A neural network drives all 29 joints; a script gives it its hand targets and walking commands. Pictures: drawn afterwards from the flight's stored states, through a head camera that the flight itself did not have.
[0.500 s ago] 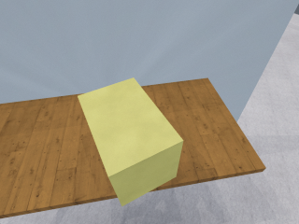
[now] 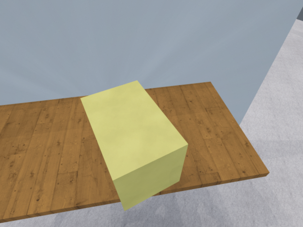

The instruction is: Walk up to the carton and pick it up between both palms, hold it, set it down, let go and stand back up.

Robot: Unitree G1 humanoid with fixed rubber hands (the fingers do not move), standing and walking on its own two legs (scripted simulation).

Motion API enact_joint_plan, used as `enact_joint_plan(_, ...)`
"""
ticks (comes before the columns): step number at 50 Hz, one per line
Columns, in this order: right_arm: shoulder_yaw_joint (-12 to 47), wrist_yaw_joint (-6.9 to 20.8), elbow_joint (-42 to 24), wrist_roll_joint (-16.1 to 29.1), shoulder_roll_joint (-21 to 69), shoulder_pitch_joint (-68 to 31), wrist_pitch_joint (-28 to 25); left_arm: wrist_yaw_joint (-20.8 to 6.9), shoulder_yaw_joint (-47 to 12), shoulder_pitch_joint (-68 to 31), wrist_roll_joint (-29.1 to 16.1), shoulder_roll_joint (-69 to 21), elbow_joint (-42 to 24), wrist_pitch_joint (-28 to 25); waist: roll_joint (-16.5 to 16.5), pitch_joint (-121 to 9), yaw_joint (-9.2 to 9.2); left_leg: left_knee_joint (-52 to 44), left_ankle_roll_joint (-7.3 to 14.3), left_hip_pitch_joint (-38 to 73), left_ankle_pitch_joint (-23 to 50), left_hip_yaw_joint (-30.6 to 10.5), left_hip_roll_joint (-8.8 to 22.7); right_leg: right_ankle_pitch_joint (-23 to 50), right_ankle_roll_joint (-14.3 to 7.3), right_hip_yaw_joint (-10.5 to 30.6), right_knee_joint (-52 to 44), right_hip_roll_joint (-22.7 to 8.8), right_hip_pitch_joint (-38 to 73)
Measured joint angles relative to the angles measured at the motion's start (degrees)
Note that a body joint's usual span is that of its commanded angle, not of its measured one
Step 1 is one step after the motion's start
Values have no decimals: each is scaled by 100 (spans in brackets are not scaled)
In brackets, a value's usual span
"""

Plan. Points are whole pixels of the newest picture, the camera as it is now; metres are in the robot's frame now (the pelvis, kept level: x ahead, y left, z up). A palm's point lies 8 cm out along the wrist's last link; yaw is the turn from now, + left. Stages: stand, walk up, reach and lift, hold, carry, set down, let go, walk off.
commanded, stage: stand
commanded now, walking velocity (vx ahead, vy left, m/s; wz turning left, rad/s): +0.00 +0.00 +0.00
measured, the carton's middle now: (131, 140) +0.37 +0.06 +0.02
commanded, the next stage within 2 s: none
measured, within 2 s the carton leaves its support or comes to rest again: neither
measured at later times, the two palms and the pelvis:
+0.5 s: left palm out of the picture +0.07 +0.30 -0.13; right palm out of the picture +0.05 -0.27 -0.13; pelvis +0.00 +0.01 +0.00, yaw +0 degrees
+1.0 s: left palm out of the picture +0.08 +0.30 -0.12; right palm out of the picture +0.06 -0.27 -0.13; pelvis +0.00 +0.02 +0.00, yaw +0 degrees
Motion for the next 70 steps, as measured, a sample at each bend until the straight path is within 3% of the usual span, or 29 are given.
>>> enact_joint_plan(70, -16, 34, 82, -32, -21, -35, -32, -1, -72, 41, -4, -47, 1, 22, 14, 80, 21, -4, 174, -46, 43, 114, -203, -41, 169, 116, 191, -192, -157)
